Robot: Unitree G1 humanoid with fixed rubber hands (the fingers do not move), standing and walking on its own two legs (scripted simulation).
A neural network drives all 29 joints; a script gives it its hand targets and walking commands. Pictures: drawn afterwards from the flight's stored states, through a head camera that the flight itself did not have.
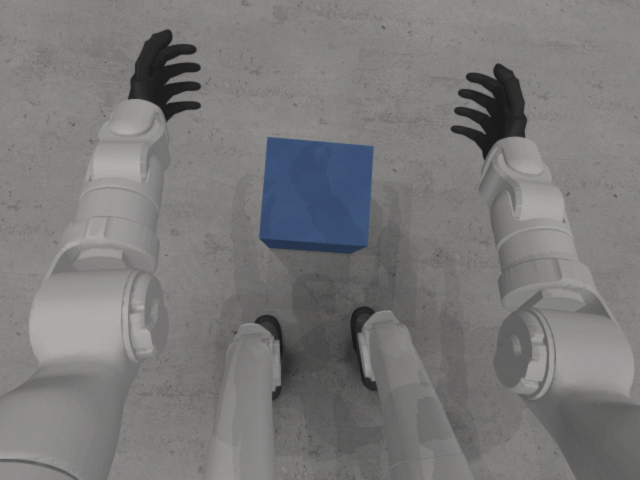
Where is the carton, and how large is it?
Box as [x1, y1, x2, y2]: [259, 137, 373, 253]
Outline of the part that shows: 267,137 259,238 269,247 350,253 367,246 373,146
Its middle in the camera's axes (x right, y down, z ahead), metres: -0.01 -0.09 +0.88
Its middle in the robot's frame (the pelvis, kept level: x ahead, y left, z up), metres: +0.48 -0.03 -0.52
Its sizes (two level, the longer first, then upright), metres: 0.210 0.200 0.250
